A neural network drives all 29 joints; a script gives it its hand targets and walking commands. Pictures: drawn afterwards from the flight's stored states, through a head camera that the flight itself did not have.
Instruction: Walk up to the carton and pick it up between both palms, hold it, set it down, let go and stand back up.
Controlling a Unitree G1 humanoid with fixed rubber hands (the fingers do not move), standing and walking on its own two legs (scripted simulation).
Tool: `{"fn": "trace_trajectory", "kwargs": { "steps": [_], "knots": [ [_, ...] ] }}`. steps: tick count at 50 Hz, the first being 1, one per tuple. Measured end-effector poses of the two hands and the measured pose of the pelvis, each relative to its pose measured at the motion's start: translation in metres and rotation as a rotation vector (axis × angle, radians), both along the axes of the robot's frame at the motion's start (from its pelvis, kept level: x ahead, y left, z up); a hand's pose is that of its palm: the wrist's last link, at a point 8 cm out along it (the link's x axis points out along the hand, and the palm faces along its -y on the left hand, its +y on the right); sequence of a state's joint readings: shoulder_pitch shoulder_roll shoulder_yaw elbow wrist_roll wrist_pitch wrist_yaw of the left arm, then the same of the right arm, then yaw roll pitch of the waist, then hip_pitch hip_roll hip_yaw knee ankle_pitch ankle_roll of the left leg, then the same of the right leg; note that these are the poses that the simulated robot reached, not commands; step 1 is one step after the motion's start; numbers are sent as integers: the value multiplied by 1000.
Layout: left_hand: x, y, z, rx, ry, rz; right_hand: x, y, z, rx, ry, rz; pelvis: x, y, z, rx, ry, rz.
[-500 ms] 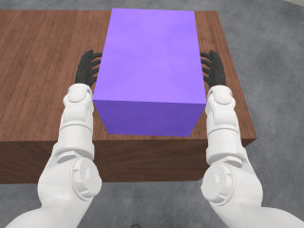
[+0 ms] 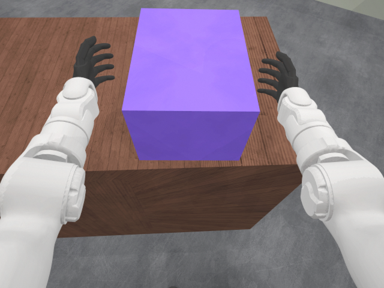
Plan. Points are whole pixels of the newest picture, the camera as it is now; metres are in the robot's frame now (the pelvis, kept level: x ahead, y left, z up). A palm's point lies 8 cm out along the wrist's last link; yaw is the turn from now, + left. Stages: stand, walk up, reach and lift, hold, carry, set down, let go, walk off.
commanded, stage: set down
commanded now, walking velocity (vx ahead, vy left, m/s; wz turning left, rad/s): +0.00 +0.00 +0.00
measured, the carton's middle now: (189, 83) +0.57 +0.02 +0.05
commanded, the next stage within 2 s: none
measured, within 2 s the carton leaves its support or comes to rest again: neither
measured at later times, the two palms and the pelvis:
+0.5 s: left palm (54, 57) +0.49 +0.26 +0.19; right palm (307, 69) +0.50 -0.19 +0.16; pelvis -0.01 -0.02 +0.00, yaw +2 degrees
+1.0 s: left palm (56, 50) +0.47 +0.23 +0.21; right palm (327, 64) +0.47 -0.20 +0.20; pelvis +0.01 -0.02 +0.01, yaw +1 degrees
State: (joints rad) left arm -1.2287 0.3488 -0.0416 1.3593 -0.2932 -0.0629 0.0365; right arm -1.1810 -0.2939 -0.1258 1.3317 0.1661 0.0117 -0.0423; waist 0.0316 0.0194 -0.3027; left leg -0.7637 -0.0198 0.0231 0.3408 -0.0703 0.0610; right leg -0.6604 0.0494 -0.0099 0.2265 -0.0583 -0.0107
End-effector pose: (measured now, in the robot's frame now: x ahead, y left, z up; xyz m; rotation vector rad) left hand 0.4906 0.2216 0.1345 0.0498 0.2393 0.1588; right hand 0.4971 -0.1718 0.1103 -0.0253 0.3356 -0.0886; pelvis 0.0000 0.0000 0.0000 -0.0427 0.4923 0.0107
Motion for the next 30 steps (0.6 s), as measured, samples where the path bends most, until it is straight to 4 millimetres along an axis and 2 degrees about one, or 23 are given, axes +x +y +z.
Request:
{"fn": "trace_trajectory", "kwargs": {
  "steps": [6,13,22,30],
  "knots": [
    [-7,2,19,-1,-12,4,-10,-17,24,4,4,-3,-12,-5,-2,4,-38,8],
    [-11,13,34,-23,-30,50,-9,-26,52,-3,-29,6,-21,-12,-5,12,-56,2],
    [-7,34,47,-31,-68,87,0,-23,55,-6,-33,15,-17,-17,-5,14,-45,18],
    [4,30,63,-38,-96,51,9,-18,60,-7,-51,20,-6,-19,-1,10,-55,23]
  ]
}}
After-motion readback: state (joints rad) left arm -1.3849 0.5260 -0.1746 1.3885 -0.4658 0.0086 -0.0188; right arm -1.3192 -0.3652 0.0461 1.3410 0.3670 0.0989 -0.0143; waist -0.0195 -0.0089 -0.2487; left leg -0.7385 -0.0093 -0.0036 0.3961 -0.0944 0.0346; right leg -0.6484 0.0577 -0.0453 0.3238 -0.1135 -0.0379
